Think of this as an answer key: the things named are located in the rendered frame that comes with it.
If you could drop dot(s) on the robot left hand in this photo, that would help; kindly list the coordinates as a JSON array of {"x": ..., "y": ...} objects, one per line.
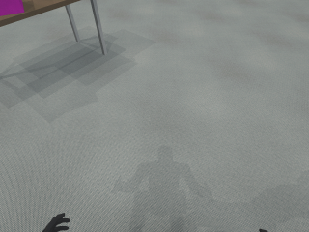
[{"x": 52, "y": 226}]

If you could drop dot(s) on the carton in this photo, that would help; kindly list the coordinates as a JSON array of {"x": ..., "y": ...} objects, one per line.
[{"x": 11, "y": 7}]

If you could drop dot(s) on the table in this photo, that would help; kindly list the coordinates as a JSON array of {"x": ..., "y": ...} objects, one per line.
[{"x": 37, "y": 7}]

